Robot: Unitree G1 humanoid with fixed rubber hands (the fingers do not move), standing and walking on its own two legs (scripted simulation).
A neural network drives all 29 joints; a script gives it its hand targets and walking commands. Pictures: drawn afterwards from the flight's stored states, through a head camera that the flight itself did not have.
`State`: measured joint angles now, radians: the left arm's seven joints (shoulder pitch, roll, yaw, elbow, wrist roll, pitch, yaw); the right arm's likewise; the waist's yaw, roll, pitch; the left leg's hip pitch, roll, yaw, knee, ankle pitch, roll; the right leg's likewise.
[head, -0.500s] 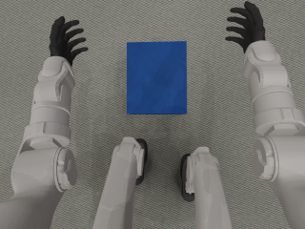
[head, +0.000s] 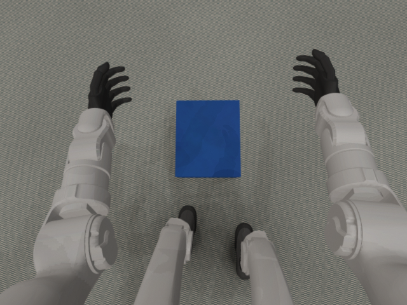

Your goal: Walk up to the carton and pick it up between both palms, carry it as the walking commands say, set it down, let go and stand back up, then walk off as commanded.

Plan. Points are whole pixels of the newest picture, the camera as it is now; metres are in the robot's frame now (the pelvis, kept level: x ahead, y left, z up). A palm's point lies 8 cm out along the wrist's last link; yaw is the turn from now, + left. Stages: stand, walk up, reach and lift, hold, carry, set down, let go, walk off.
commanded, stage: let go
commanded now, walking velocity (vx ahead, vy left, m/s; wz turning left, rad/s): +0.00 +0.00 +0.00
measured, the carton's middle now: (208, 141) +0.48 +0.06 -0.58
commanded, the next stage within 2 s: stand in 1.28 s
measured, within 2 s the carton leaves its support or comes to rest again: neither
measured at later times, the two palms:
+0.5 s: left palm (56, 176) +0.31 +0.26 -0.01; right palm (372, 169) +0.37 -0.20 -0.01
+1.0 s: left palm (45, 249) +0.23 +0.22 +0.05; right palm out of the picture +0.24 -0.24 +0.05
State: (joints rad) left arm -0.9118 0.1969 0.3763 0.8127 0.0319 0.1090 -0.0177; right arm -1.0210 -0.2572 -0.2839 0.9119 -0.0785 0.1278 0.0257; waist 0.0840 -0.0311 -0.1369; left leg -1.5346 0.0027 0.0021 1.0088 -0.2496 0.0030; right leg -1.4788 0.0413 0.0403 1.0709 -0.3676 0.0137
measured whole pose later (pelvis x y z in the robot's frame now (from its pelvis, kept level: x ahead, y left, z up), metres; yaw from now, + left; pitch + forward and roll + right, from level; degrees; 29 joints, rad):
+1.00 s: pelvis +0.08 -0.01 +0.11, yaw +2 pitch -2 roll +1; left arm 0.23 0.22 0.04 0.42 0.00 0.10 -0.08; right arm 0.23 -0.20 -0.04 0.43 -0.01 0.09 0.06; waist 0.01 -0.02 0.08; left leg -0.17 -0.01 -0.02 0.43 -0.22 -0.01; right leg -0.10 0.02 0.03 0.45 -0.32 -0.02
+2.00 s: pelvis +0.09 +0.01 +0.12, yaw +1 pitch -1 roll +0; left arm 0.19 0.37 0.01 0.83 0.03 0.01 0.03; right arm 0.13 -0.34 -0.02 0.89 -0.03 0.00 -0.02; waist 0.00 -0.03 0.02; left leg -0.17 -0.02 0.01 0.44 -0.25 0.02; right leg -0.07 0.00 0.05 0.39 -0.30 0.02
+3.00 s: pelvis +0.07 +0.01 +0.12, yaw +1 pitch -2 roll +0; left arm 0.15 0.39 0.01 1.00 0.02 0.00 0.02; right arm 0.10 -0.38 -0.01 1.05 -0.02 -0.01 -0.01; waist -0.01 -0.02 0.03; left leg -0.13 -0.02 0.00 0.35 -0.17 0.02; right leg -0.04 0.00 0.05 0.31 -0.23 0.01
